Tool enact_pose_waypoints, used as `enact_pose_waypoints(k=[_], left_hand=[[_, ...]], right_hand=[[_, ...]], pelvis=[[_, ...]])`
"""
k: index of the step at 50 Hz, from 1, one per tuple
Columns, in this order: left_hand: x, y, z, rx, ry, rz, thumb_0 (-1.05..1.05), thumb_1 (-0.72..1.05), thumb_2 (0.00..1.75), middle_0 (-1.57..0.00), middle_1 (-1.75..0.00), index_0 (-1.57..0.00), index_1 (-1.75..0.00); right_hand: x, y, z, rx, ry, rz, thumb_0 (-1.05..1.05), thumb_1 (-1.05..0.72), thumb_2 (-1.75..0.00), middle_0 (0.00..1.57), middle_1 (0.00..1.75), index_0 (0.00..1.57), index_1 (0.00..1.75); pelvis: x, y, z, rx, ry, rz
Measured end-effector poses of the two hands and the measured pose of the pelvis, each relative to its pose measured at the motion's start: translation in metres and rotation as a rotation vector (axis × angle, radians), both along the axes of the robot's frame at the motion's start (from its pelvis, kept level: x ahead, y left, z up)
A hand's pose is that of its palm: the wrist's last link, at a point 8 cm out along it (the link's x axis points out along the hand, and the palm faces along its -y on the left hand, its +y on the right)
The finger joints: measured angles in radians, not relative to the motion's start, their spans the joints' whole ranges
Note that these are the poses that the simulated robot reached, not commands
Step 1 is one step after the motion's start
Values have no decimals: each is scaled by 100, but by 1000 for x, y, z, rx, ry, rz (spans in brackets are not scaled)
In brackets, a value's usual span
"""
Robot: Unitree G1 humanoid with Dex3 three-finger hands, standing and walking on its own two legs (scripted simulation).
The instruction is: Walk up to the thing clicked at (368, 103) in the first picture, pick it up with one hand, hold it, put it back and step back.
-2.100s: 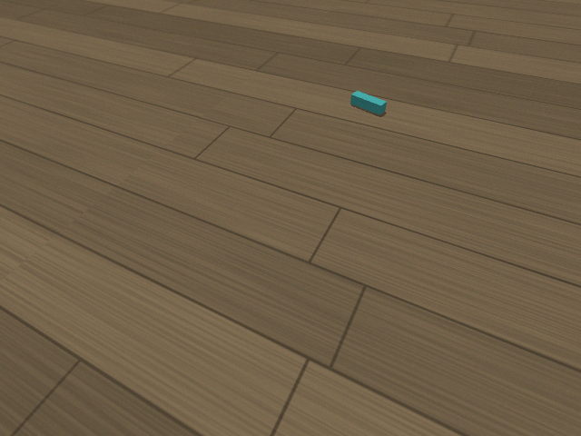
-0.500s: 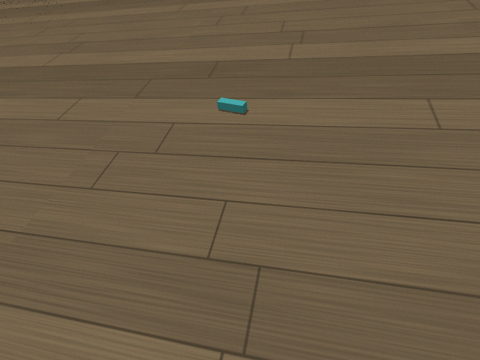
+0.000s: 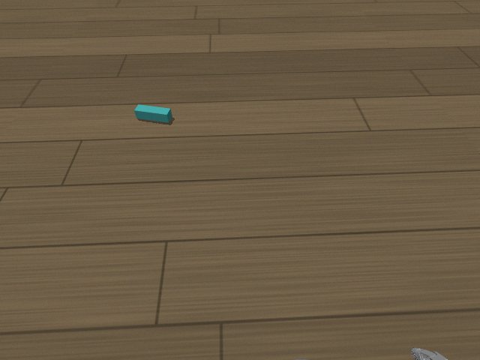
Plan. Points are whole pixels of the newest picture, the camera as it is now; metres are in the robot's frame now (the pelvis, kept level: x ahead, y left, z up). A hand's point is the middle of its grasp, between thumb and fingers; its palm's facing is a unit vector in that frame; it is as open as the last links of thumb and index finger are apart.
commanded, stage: walk up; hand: left
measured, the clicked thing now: (153, 113) +1.72 +0.52 -0.74
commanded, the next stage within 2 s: none
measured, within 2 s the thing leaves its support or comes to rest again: neither
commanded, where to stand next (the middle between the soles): +1.30 +0.37 m, yaw -13 degrees
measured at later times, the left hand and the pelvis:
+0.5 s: hand (111, 254) +0.38 +0.29 -0.13, palm faces -0.10 -0.90 -0.42, open 7.4 cm; pelvis +0.29 +0.02 -0.01, yaw -5 degrees
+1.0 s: hand (107, 157) +0.69 +0.37 -0.13, palm faces -0.24 -0.87 -0.42, open 7.4 cm; pelvis +0.54 +0.11 +0.00, yaw -10 degrees
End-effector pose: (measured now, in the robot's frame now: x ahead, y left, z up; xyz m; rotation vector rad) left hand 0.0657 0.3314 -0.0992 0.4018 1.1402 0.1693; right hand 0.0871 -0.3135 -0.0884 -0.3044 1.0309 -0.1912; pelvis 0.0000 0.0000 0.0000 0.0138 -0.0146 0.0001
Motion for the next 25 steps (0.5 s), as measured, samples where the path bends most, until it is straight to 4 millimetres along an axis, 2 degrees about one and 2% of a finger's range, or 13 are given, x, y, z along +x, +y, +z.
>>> enact_pose_waypoints(k=[5, 8, 11, 14, 16, 18, 21, 25], left_hand=[[107, 1, 18, 3, -77, -80, 0, 90, 90, -20, -30, -20, -30], [167, -5, 24, 7, -107, -121, 0, 90, 90, -20, -30, -20, -30], [225, -13, 24, 19, -132, -145, 0, 90, 90, -20, -30, -20, -30], [274, -20, 16, 39, -179, -142, 0, 90, 90, -20, -30, -20, -30], [293, -24, 15, 37, -201, -128, 0, 90, 90, -20, -30, -20, -30], [302, -25, 17, 28, -198, -105, 0, 90, 90, -21, -30, -20, -30], [307, -19, 18, 22, -155, -76, 0, 90, 90, -21, -30, -20, -30], [311, 0, 13, 24, -72, -59, 0, 90, 90, -21, -30, -20, -30]], right_hand=[[4, -1, -7, 0, 89, -70, 1, -91, -89, 20, 30, 21, 30], [16, -4, -18, 11, 138, -108, 1, -91, -89, 20, 30, 21, 30], [39, -9, -34, 26, 176, -139, 1, -91, -89, 20, 30, 21, 30], [74, -14, -55, 33, 208, -143, 1, -91, -89, 20, 30, 21, 30], [105, -10, -59, 41, 216, -129, 1, -91, -89, 20, 30, 21, 30], [141, -5, -56, 48, 196, -105, 1, -91, -89, 20, 30, 21, 30], [200, 4, -45, 52, 126, -72, 1, -91, -89, 20, 30, 21, 30], [271, 14, -27, 45, 44, -35, 1, -91, -89, 20, 30, 21, 30]], pelvis=[[60, 9, 4, 10, -6, -26], [99, 10, 1, 14, -8, -42], [143, 6, -9, 15, -9, -53], [185, -2, -24, -12, -12, -59], [205, -3, -25, -20, -16, -63], [224, 0, -20, -29, -19, -67], [252, 6, -11, -41, -22, -75], [289, 20, -6, -51, -16, -86]])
